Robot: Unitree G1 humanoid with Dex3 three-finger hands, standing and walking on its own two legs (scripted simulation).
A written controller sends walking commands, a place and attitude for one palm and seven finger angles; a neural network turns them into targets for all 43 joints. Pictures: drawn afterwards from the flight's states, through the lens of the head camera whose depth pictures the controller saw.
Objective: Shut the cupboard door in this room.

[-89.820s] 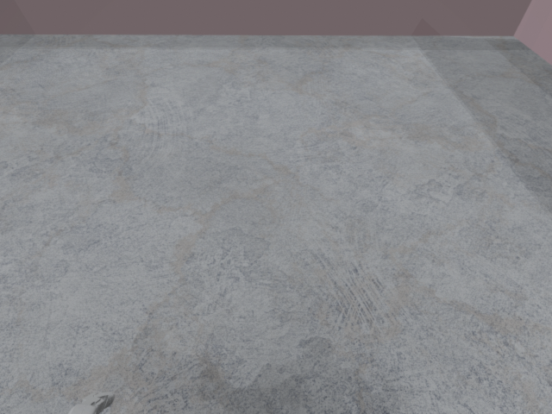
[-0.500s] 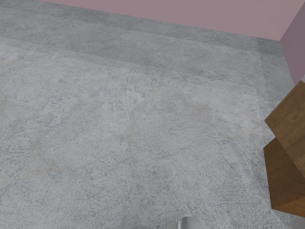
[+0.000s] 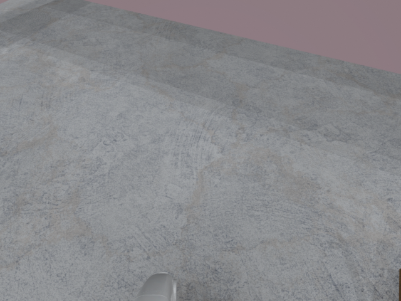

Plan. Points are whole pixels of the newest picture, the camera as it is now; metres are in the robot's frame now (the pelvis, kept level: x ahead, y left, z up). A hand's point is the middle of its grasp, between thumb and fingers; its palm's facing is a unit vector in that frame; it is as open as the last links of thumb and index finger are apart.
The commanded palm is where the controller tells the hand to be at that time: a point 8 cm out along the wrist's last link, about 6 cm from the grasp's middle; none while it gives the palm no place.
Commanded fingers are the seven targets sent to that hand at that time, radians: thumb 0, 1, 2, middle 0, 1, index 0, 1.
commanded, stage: walk to a spot facing it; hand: left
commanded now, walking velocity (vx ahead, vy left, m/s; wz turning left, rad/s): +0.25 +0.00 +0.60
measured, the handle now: out of the picture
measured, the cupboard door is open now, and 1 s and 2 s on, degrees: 26 26 26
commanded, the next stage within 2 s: turn to face it in 0.24 s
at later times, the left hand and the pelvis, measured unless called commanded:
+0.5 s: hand (88, 286) +0.17 +0.28 -0.18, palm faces +0.27 -0.94 -0.21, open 7.3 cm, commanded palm none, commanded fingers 0.00 0.90 0.90 -0.20 -0.30 -0.20 -0.30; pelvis +0.14 +0.07 -0.01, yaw +12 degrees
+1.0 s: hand (127, 236) +0.29 +0.22 -0.17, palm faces -0.05 -0.97 -0.24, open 7.3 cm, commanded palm none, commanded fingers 0.00 0.90 0.90 -0.20 -0.30 -0.20 -0.30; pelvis +0.20 +0.03 -0.01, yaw -5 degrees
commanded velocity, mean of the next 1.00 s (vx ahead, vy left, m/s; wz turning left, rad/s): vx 0.01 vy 0.00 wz -0.23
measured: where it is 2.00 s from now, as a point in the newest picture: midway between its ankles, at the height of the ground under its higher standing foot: (191, 292)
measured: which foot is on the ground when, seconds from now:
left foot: up 0.00-0.24, down 0.26-0.92, up 0.94-1.00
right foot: down 0.00-0.26, up 0.28-0.86, down 0.88-1.00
